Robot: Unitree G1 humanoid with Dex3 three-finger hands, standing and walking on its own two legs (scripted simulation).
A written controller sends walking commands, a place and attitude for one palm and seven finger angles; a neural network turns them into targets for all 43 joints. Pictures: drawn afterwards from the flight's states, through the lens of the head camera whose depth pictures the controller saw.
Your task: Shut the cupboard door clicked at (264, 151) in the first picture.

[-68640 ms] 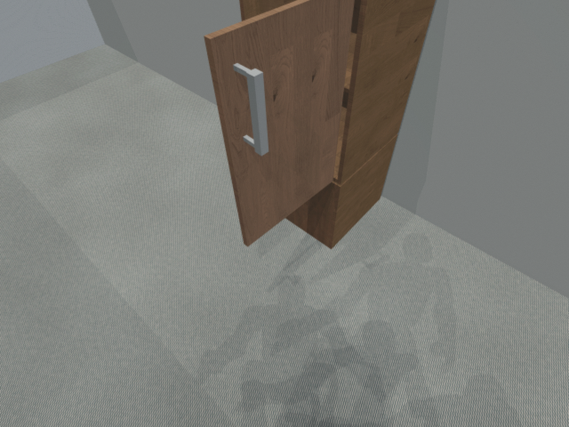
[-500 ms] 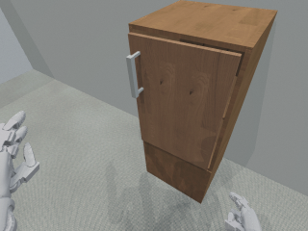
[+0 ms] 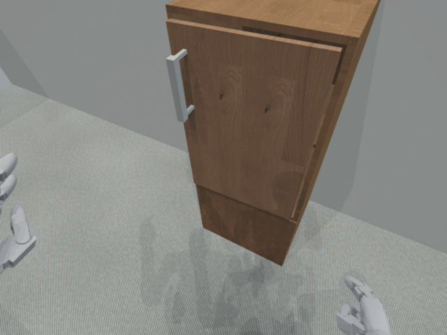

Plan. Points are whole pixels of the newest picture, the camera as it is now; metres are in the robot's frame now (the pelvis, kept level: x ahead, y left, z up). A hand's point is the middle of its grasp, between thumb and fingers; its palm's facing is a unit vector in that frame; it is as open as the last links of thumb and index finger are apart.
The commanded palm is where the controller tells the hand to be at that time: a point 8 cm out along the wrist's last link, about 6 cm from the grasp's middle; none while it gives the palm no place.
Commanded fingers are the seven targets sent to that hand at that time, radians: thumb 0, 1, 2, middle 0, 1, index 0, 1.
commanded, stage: step back with the hand held close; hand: left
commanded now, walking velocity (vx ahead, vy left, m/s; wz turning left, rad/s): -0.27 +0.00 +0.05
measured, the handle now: (182, 87) +0.66 +0.15 +0.10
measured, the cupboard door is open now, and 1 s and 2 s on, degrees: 2 2 2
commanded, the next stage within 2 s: stop stepping back and stand still in 0.72 s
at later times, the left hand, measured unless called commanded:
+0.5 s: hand out of the picture +0.10 +0.28 +0.17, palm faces +0.51 -0.76 -0.42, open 7.4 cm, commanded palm +0.03 +0.32 +0.18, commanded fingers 0.00 0.90 0.90 -0.20 -0.30 -0.20 -0.30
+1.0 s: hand out of the picture +0.01 +0.31 +0.17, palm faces +0.44 -0.81 -0.38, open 7.4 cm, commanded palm -0.06 +0.35 +0.18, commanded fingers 0.00 0.90 0.90 -0.20 -0.30 -0.20 -0.30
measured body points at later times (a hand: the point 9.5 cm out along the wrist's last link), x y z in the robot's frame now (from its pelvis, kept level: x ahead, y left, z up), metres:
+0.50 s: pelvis -0.09 +0.01 -0.02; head -0.08 +0.02 +0.43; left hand +0.06 +0.32 +0.19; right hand +0.09 -0.22 -0.10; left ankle +0.05 +0.09 -0.73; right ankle -0.02 -0.13 -0.74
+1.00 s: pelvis -0.20 +0.05 -0.01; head -0.20 +0.07 +0.44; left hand -0.02 +0.35 +0.19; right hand -0.04 -0.20 -0.08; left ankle -0.14 +0.14 -0.74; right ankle -0.19 -0.10 -0.74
